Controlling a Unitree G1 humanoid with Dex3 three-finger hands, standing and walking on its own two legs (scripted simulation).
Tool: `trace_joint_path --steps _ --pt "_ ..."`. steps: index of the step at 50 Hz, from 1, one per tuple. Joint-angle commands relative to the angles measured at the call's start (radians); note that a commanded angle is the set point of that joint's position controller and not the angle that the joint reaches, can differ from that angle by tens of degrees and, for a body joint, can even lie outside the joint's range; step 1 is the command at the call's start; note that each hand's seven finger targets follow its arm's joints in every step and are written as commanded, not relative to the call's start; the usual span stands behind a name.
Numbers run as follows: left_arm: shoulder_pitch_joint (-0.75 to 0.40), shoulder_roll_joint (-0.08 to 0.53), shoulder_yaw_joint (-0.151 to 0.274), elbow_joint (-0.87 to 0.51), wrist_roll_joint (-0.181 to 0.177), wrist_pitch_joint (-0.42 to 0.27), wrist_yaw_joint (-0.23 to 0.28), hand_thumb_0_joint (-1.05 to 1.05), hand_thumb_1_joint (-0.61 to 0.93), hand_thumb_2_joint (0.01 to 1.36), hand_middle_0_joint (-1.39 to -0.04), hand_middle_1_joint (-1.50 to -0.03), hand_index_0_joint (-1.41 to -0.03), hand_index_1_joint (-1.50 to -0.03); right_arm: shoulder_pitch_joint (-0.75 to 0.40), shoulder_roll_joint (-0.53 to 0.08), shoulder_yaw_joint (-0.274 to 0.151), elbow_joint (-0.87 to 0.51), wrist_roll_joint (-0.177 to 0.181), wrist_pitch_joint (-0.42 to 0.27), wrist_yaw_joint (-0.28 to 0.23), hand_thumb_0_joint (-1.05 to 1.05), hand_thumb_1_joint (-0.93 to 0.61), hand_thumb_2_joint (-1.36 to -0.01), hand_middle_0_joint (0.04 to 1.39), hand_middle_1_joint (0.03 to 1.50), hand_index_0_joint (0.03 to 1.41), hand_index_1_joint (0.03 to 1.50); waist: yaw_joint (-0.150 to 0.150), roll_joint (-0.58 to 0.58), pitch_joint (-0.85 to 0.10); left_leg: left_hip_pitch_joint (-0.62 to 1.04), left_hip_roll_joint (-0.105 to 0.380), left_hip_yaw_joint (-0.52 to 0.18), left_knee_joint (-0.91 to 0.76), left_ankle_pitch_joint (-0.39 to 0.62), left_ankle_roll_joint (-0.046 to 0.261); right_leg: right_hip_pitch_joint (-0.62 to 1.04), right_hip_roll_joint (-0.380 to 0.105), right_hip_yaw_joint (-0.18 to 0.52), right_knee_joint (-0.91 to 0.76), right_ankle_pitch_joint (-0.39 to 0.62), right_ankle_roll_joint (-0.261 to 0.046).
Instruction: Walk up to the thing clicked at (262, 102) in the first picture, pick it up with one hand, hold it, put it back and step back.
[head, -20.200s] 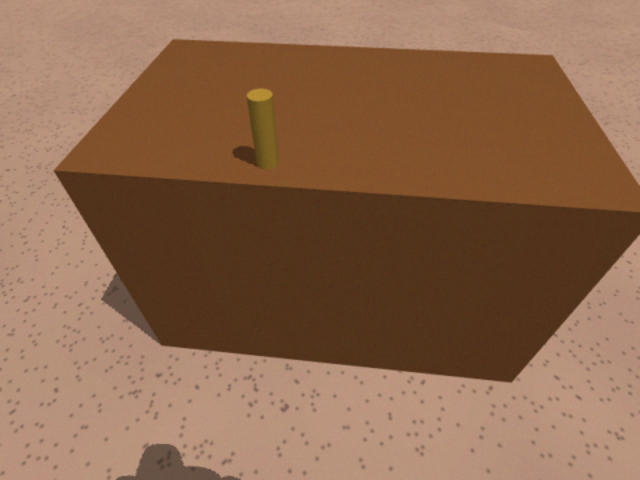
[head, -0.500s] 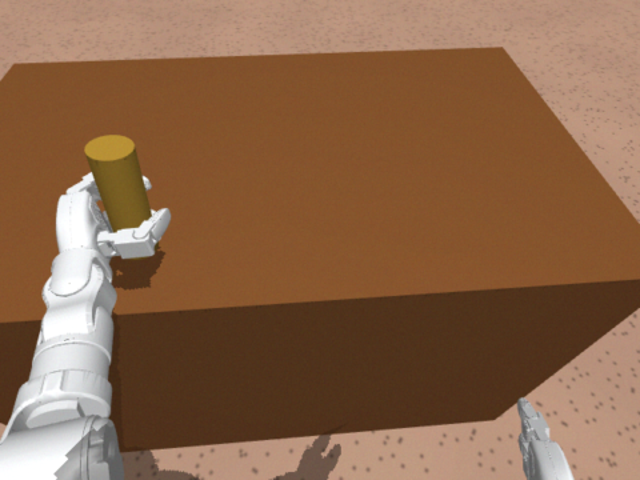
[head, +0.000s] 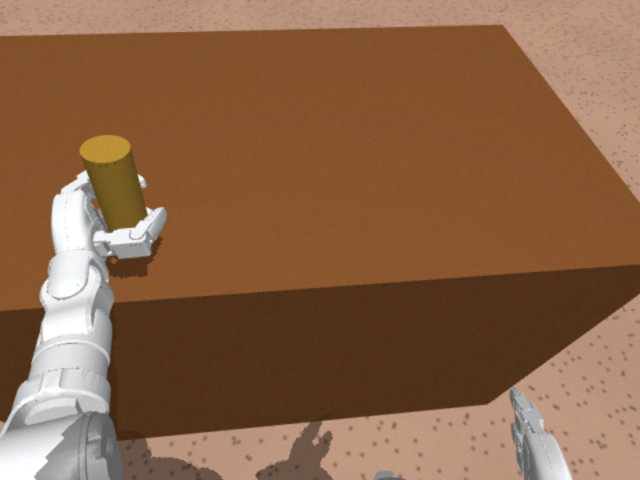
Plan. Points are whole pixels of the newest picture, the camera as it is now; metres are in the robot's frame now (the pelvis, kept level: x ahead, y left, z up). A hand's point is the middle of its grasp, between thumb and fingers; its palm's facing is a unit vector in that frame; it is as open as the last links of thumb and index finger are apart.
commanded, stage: lower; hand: left
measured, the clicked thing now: (122, 202) +0.44 +0.22 +0.12
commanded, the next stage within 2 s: loosen in 0.26 s
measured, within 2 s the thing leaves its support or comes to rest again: rests again in 0.40 s
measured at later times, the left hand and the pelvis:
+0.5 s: hand (141, 230) +0.44 +0.21 +0.07, palm faces +0.19 -0.98 +0.00, open 7.3 cm; pelvis +0.00 +0.00 -0.01, yaw +0 degrees
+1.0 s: hand (139, 228) +0.44 +0.21 +0.07, palm faces +0.21 -0.98 +0.00, open 14.7 cm; pelvis +0.00 +0.00 -0.01, yaw +0 degrees
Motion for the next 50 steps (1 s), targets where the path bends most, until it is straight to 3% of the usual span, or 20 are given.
trace_joint_path --steps 1,4,5,9,15,16,19,20,26,28,29,30,32,34,36,38,43,45,47,50 --pt "-0.452 0.238 0.026 -0.286 -0.013 -0.089 -0.006 0.000 0.418 1.361 -1.415 -1.517 -1.427 -1.520 -0.001 -0.131 -0.060 -0.192 0.005 -0.047 -0.005 0.000 0.515 -0.059 0.049 0.050 0.049 0.050 0.006 0.074 -0.401 0.112 -0.032 0.030 -0.104 0.316 0.026 0.257 0.023 -0.023 -0.062 0.250 -0.039" --pt "-0.392 0.220 0.026 -0.220 -0.004 -0.086 -0.004 0.000 0.447 1.357 -1.412 -1.500 -1.420 -1.505 0.012 -0.123 -0.044 -0.229 0.003 -0.040 -0.002 0.000 0.514 -0.060 0.049 0.050 0.049 0.050 -0.001 0.042 -0.379 0.094 -0.028 0.025 -0.090 0.326 0.025 0.237 0.022 -0.025 -0.053 0.253 -0.040" --pt "-0.412 0.251 0.043 -0.261 -0.006 -0.093 -0.003 0.000 0.447 1.356 -1.409 -1.495 -1.417 -1.501 0.010 -0.136 -0.061 -0.221 0.005 -0.037 -0.004 0.000 0.516 -0.059 0.049 0.050 0.049 0.050 0.010 0.066 -0.390 0.095 -0.032 0.029 -0.091 0.317 0.025 0.242 0.022 -0.021 -0.050 0.249 -0.040" --pt "-0.378 0.223 0.030 -0.237 -0.002 -0.091 0.005 0.000 0.408 1.345 -1.395 -1.487 -1.404 -1.492 0.045 -0.149 -0.074 -0.236 -0.002 -0.031 0.000 0.000 0.512 -0.060 0.049 0.050 0.049 0.050 0.000 0.072 -0.387 0.110 -0.026 0.023 -0.078 0.344 0.019 0.212 0.025 -0.026 -0.039 0.254 -0.043" --pt "-0.356 0.211 0.026 -0.249 0.002 -0.104 0.012 0.000 0.379 1.328 -1.379 -1.471 -1.387 -1.477 0.034 -0.143 -0.074 -0.298 -0.001 -0.027 0.001 0.000 0.509 -0.061 0.049 0.050 0.049 0.050 -0.003 0.035 -0.372 0.057 -0.034 0.030 -0.075 0.270 0.030 0.233 0.022 -0.020 -0.037 0.217 -0.036" --pt "-0.362 0.196 0.021 -0.259 0.000 -0.109 0.013 0.000 0.378 1.328 -1.373 -1.466 -1.380 -1.474 0.045 -0.116 -0.048 -0.296 -0.002 -0.023 0.003 0.000 0.511 -0.061 0.049 0.050 0.049 0.050 0.005 0.030 -0.365 0.039 -0.037 0.031 -0.074 0.269 0.031 0.243 0.022 -0.020 -0.038 0.219 -0.035" --pt "-0.340 0.195 0.019 -0.265 0.002 -0.111 0.013 0.000 0.388 1.245 -1.413 -1.419 -1.426 -1.416 0.085 -0.140 -0.079 -0.276 -0.005 -0.015 0.003 0.000 0.507 -0.054 0.049 0.049 0.049 0.049 -0.002 0.061 -0.369 0.062 -0.038 0.035 -0.059 0.318 0.028 0.226 0.021 -0.017 -0.025 0.265 -0.037" --pt "-0.381 0.199 0.017 -0.342 -0.002 -0.119 0.012 0.000 0.308 1.165 -1.333 -1.339 -1.353 -1.336 0.072 -0.145 -0.075 -0.311 -0.003 -0.017 0.004 0.000 0.502 -0.048 0.050 0.049 0.049 0.049 0.005 0.074 -0.425 0.103 -0.035 0.035 -0.057 0.346 0.026 0.236 0.021 -0.016 -0.019 0.282 -0.039" --pt "-0.350 0.156 -0.002 -0.279 -0.007 -0.113 0.011 0.000 -0.076 0.685 -1.125 -1.024 -1.151 -1.002 0.070 -0.130 -0.063 -0.313 -0.005 -0.010 0.010 0.000 0.492 -0.048 0.051 0.049 0.050 0.049 -0.002 0.054 -0.371 0.076 -0.028 0.020 -0.063 0.327 0.018 0.202 0.027 -0.031 -0.011 0.244 -0.044" --pt "-0.352 0.191 0.025 -0.276 -0.006 -0.110 0.016 0.000 -0.196 0.570 -1.049 -0.930 -1.075 -0.906 0.071 -0.147 -0.082 -0.310 -0.002 -0.008 0.007 0.000 0.489 -0.046 0.052 0.048 0.051 0.048 0.002 0.061 -0.370 0.074 -0.029 0.022 -0.063 0.319 0.018 0.203 0.026 -0.027 -0.012 0.237 -0.043" --pt "-0.387 0.189 0.019 -0.343 -0.008 -0.118 0.016 0.000 -0.258 0.561 -0.969 -0.850 -0.995 -0.826 0.071 -0.141 -0.077 -0.320 -0.006 -0.005 0.008 0.000 0.499 -0.052 0.050 0.050 0.050 0.050 0.009 0.073 -0.408 0.088 -0.029 0.025 -0.059 0.333 0.017 0.219 0.025 -0.025 -0.013 0.255 -0.043" --pt "-0.343 0.150 -0.002 -0.264 -0.005 -0.105 0.014 0.000 -0.293 0.516 -0.889 -0.770 -0.915 -0.760 0.073 -0.135 -0.070 -0.322 -0.007 -0.006 0.010 0.000 0.497 -0.054 0.050 0.050 0.050 0.050 -0.007 0.058 -0.393 0.095 -0.026 0.022 -0.054 0.344 0.018 0.202 0.025 -0.027 -0.008 0.259 -0.043" --pt "-0.375 0.179 0.013 -0.319 -0.006 -0.109 0.019 0.000 -0.347 0.416 -0.755 -0.642 -0.762 -0.638 0.070 -0.143 -0.080 -0.319 -0.003 -0.003 0.010 0.000 0.497 -0.054 0.051 0.050 0.050 0.050 0.007 0.066 -0.374 0.071 -0.029 0.023 -0.064 0.317 0.019 0.206 0.024 -0.026 -0.013 0.240 -0.043" --pt "-0.330 0.146 -0.002 -0.237 -0.002 -0.099 0.020 0.000 -0.369 0.386 -0.682 -0.575 -0.686 -0.575 0.067 -0.138 -0.076 -0.317 -0.005 -0.003 0.012 0.000 0.503 -0.055 0.051 0.050 0.050 0.050 0.002 0.049 -0.331 0.064 -0.025 0.018 -0.069 0.314 0.015 0.181 0.030 -0.033 -0.011 0.221 -0.046" --pt "-0.357 0.193 0.033 -0.302 -0.007 -0.109 0.021 0.000 -0.384 0.342 -0.617 -0.496 -0.614 -0.502 0.059 -0.157 -0.088 -0.339 -0.004 -0.004 0.013 0.000 0.502 -0.057 0.051 0.051 0.050 0.051 0.015 0.070 -0.382 0.080 -0.024 0.017 -0.065 0.321 0.012 0.184 0.028 -0.030 -0.007 0.223 -0.046" --pt "-0.335 0.143 0.003 -0.238 -0.005 -0.103 0.018 0.000 -0.397 0.317 -0.566 -0.453 -0.564 -0.458 0.097 -0.143 -0.078 -0.324 -0.008 0.000 0.015 0.000 0.502 -0.057 0.051 0.051 0.051 0.051 -0.008 0.041 -0.359 0.076 -0.021 0.016 -0.061 0.337 0.014 0.188 0.030 -0.032 -0.002 0.241 -0.046" --pt "-0.379 0.199 0.036 -0.331 -0.006 -0.117 0.020 0.000 -0.500 0.200 -0.383 -0.290 -0.383 -0.295 0.075 -0.151 -0.085 -0.347 -0.007 0.005 0.014 0.000 0.510 -0.057 0.052 0.051 0.051 0.051 0.015 0.071 -0.409 0.081 -0.029 0.025 -0.060 0.328 0.015 0.208 0.024 -0.023 -0.007 0.243 -0.045" --pt "-0.348 0.152 0.003 -0.262 -0.002 -0.109 0.014 0.000 -0.520 0.167 -0.329 -0.235 -0.324 -0.242 0.098 -0.138 -0.077 -0.327 -0.007 0.009 0.014 0.000 0.511 -0.058 0.052 0.051 0.051 0.051 -0.002 0.049 -0.367 0.079 -0.024 0.020 -0.057 0.341 0.016 0.186 0.027 -0.028 -0.004 0.247 -0.045" --pt "-0.397 0.250 0.066 -0.318 -0.001 -0.117 0.020 0.000 -0.500 0.178 -0.226 -0.210 -0.230 -0.211 0.071 -0.171 -0.105 -0.354 -0.005 0.011 0.011 0.000 0.533 -0.052 0.052 0.051 0.051 0.051 0.012 0.061 -0.421 0.075 -0.030 0.026 -0.052 0.343 0.019 0.227 0.022 -0.019 -0.007 0.266 -0.041" --pt "-0.455 0.244 0.046 -0.347 0.010 -0.116 0.024 0.000 -0.529 0.143 -0.126 -0.135 -0.130 -0.136 0.064 -0.144 -0.083 -0.383 -0.006 0.015 0.011 0.000 0.541 -0.051 0.052 0.051 0.051 0.051 0.008 0.067 -0.420 0.072 -0.038 0.032 -0.063 0.295 0.023 0.245 0.019 -0.014 -0.019 0.234 -0.038"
